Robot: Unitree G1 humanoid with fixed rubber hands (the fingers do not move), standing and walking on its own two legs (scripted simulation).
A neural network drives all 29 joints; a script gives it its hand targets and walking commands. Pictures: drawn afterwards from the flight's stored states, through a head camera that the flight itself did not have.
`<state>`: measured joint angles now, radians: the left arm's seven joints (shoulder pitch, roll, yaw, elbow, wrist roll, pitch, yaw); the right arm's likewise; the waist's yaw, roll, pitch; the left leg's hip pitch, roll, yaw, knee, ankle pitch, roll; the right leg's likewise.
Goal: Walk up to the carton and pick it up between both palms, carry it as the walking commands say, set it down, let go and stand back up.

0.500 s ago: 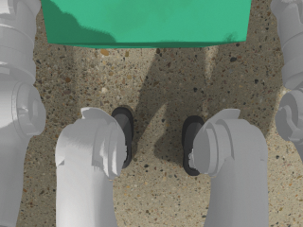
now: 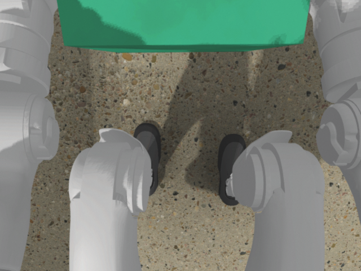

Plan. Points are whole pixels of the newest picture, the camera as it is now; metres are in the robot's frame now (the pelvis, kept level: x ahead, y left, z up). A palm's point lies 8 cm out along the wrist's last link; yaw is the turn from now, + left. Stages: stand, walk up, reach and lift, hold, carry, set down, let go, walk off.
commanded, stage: reach and lift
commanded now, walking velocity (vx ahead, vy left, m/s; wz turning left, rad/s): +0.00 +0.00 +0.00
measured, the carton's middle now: out of the picture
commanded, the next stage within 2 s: none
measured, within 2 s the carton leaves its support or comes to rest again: leaves its support in 1.00 s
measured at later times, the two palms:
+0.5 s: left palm out of the picture +0.56 +0.23 -0.17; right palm out of the picture +0.58 -0.16 -0.17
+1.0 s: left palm out of the picture +0.55 +0.23 -0.17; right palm out of the picture +0.57 -0.16 -0.16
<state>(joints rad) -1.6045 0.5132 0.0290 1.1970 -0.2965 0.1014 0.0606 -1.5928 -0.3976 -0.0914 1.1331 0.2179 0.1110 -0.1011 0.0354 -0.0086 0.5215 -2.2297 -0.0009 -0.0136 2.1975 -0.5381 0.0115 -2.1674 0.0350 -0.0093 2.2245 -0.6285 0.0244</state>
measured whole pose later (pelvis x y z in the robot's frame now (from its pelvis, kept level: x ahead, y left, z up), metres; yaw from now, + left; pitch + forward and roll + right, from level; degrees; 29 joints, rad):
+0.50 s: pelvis +0.00 +0.00 +0.00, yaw -1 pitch +33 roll -1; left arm -1.63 0.50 0.03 1.23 -0.28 0.12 0.05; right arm -1.62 -0.42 -0.09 1.16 0.22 0.14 -0.06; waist 0.04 -0.01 0.51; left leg -2.24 0.00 -0.01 2.19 -0.54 0.01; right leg -2.19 0.06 0.00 2.22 -0.61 0.03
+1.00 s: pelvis +0.00 +0.00 +0.00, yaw -1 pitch +32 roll -2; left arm -1.51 0.47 0.09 0.96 -0.21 0.26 0.06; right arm -1.48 -0.40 -0.16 0.91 0.19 0.26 -0.08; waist 0.04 -0.03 0.53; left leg -2.19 -0.02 -0.03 2.20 -0.56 -0.01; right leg -2.14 0.08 0.00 2.21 -0.63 0.04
